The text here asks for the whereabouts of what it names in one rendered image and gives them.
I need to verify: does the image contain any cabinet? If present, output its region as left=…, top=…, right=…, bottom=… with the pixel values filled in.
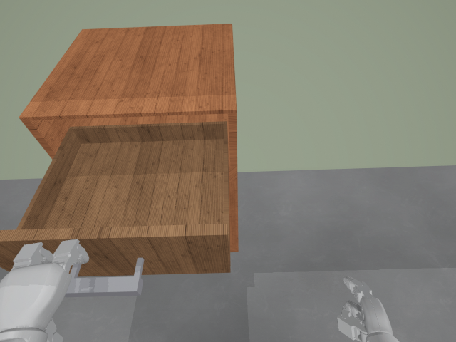
left=19, top=24, right=239, bottom=252

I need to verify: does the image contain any robot right hand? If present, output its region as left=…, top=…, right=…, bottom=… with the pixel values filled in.
left=337, top=276, right=393, bottom=342

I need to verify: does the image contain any handle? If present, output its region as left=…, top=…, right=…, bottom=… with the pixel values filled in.
left=65, top=258, right=144, bottom=297

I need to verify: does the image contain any drawer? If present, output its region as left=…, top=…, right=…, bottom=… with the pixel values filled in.
left=0, top=121, right=231, bottom=276

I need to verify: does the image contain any left robot forearm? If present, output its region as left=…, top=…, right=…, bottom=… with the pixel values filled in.
left=0, top=328, right=48, bottom=342

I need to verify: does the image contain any robot left hand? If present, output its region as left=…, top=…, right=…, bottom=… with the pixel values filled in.
left=0, top=239, right=89, bottom=342

